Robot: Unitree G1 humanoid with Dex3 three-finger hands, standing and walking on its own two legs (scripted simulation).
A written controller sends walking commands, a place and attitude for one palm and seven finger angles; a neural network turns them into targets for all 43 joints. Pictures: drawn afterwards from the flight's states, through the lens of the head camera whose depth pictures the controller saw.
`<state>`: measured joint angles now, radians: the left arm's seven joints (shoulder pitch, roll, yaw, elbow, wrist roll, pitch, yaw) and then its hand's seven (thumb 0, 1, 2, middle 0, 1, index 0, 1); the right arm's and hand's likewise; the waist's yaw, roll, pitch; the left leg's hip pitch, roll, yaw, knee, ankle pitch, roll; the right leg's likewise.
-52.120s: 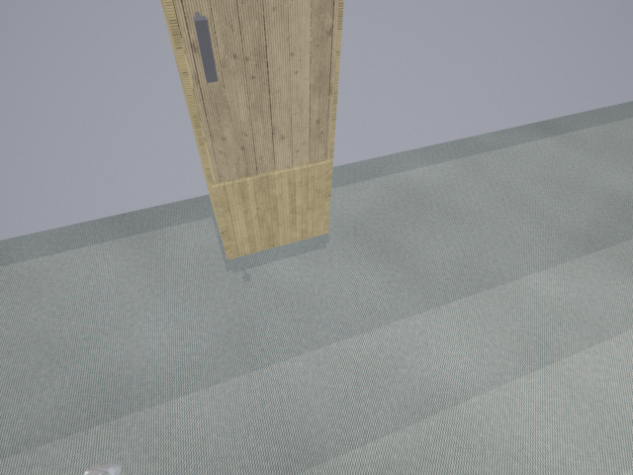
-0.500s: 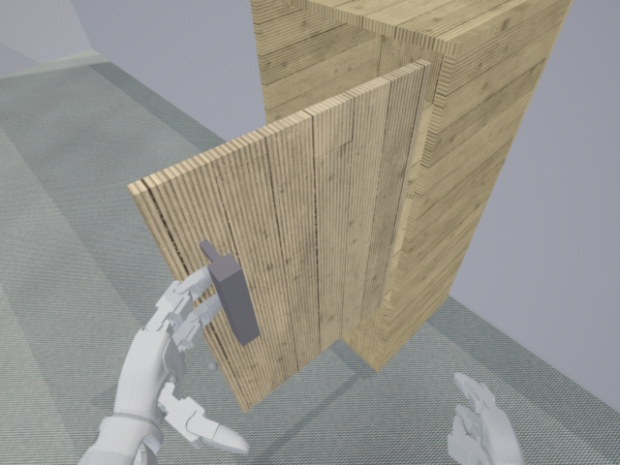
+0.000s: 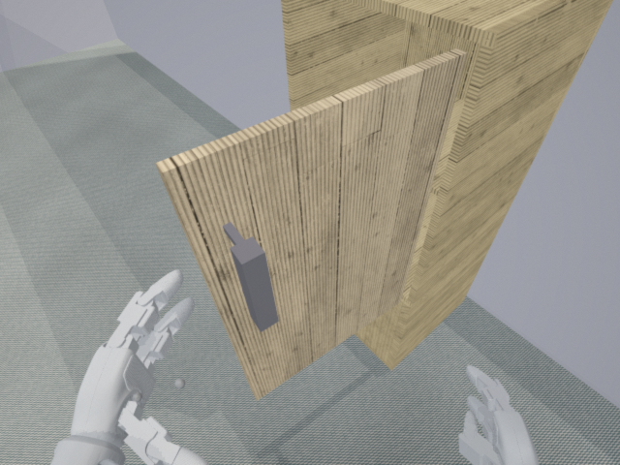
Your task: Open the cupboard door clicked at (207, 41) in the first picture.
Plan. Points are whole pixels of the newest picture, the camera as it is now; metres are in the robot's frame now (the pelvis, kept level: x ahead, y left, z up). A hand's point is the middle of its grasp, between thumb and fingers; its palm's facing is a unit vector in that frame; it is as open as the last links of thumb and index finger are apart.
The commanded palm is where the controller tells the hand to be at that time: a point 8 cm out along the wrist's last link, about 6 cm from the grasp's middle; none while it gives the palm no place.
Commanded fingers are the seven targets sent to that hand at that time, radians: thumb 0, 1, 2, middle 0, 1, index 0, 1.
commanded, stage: draw the hand back to the body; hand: left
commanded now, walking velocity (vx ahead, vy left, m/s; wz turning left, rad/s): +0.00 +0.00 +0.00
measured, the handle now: (248, 276) +0.31 +0.11 +0.11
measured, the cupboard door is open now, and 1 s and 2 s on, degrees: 84 84 84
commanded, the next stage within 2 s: step back with the hand held close in 1.54 s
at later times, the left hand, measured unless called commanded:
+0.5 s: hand (120, 361) +0.18 +0.20 +0.14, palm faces +0.04 -0.99 -0.14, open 16.1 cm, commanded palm +0.14 +0.26 +0.15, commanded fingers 0.00 -0.22 0.42 -0.16 -0.30 -0.16 -0.30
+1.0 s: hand (64, 307) +0.22 +0.26 +0.17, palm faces +0.36 -0.84 -0.40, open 11.0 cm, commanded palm +0.17 +0.31 +0.19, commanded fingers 0.00 0.65 0.80 -0.19 -0.30 -0.19 -0.30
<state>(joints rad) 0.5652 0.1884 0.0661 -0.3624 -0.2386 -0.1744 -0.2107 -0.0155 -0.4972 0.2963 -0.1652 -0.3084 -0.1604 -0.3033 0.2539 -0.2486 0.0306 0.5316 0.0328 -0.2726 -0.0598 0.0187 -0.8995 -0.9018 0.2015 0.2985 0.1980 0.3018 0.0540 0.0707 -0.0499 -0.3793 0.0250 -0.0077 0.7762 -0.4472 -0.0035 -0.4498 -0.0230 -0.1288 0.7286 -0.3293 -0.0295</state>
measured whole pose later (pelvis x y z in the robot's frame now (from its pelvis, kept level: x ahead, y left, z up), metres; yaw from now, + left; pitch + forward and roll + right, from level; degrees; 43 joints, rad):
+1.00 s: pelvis +0.02 +0.03 +0.03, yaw -3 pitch -4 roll -1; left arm 0.50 0.32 0.26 -0.44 -0.03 -0.08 0.11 0.00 0.32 0.65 -0.19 -0.30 -0.18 -0.30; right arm 0.20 -0.22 0.03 0.63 -0.01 -0.15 -0.06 0.02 -0.90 -0.90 0.20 0.30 0.20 0.30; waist 0.08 0.06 0.04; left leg -0.04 0.00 0.05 0.44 -0.33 0.03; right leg -0.14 -0.02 -0.07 0.41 -0.20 0.01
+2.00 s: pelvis -0.02 +0.03 +0.03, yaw -6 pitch +0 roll +0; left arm 0.54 0.40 0.40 -0.47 -0.01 -0.18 0.11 0.01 0.89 0.89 -0.22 -0.30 -0.21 -0.30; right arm 0.18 -0.23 -0.02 0.56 0.00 -0.05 -0.08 0.02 -0.90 -0.90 0.20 0.30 0.20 0.30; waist 0.00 0.01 0.04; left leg -0.20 0.00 0.11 0.48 -0.28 0.03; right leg -0.33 -0.02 -0.01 0.47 -0.14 0.01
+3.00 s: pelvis -0.20 +0.04 +0.02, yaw -2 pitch +1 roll +0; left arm 0.57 0.42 0.47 -0.57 -0.02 -0.21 0.16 0.01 0.89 0.89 -0.21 -0.30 -0.21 -0.30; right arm 0.21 -0.16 0.00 0.59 0.01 -0.16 -0.06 0.01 -0.90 -0.90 0.20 0.30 0.20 0.30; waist 0.03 -0.05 0.04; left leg -0.29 0.05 0.01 0.52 -0.25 -0.03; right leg -0.32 0.02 -0.04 0.62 -0.33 0.02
